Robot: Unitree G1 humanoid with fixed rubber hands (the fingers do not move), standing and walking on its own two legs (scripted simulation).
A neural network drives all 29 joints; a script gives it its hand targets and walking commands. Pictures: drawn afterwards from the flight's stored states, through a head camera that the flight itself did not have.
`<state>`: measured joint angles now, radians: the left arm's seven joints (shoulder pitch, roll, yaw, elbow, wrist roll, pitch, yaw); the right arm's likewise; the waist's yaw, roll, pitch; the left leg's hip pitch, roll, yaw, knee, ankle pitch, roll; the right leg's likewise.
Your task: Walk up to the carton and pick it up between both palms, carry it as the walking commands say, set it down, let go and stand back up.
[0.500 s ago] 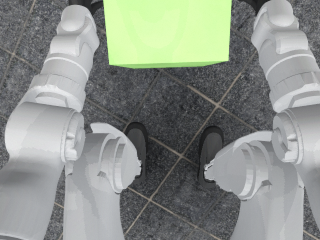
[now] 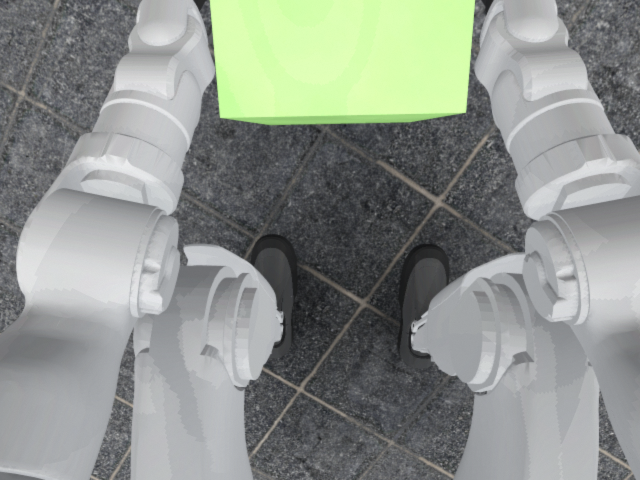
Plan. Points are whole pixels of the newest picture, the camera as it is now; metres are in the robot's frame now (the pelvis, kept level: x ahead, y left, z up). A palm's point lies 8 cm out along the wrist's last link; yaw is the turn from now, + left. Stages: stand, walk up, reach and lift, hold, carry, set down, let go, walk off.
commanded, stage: reach and lift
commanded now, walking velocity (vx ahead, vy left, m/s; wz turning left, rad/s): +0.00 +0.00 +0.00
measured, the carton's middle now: (339, 16) +0.54 +0.02 -0.25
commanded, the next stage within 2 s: none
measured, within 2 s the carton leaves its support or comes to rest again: leaves its support in 0.44 s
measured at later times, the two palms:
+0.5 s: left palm out of the picture +0.55 +0.16 -0.17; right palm out of the picture +0.56 -0.14 -0.17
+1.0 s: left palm out of the picture +0.55 +0.16 -0.10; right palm out of the picture +0.56 -0.13 -0.10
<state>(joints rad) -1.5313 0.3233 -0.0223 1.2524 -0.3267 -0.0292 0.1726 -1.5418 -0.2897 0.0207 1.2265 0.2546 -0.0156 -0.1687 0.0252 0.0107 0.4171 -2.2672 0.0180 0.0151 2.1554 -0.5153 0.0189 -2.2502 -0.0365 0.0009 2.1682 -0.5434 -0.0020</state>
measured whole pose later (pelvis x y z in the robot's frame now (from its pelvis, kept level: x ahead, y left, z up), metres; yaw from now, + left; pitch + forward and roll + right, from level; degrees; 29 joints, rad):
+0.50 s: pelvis +0.01 -0.01 -0.02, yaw +0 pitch +36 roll +0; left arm -1.47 0.29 0.14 1.11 -0.15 0.15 0.10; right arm -1.47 -0.26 -0.16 1.08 0.10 0.17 -0.12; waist 0.02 0.00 0.33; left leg -2.32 0.00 -0.01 2.23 -0.53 0.00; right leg -2.30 0.02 0.01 2.24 -0.56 0.02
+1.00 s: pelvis +0.01 -0.01 +0.01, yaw +0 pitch +41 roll -1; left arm -1.31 0.15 0.36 0.81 0.08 0.29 0.12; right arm -1.32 -0.13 -0.36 0.83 -0.07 0.27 -0.11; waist 0.02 -0.02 0.14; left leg -2.30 -0.01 -0.02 2.11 -0.53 -0.01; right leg -2.28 0.02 0.01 2.12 -0.57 0.02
